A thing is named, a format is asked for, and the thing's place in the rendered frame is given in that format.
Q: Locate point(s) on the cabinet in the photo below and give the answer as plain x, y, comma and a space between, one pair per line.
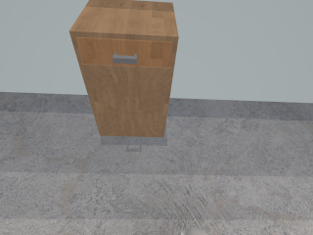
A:
129, 101

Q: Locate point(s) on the handle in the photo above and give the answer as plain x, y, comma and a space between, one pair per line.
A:
123, 59

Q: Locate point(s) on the drawer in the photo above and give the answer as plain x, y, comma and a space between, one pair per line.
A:
99, 51

